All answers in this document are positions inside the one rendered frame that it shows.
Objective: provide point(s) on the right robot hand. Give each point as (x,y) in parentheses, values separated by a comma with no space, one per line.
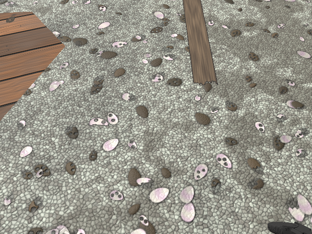
(280,227)

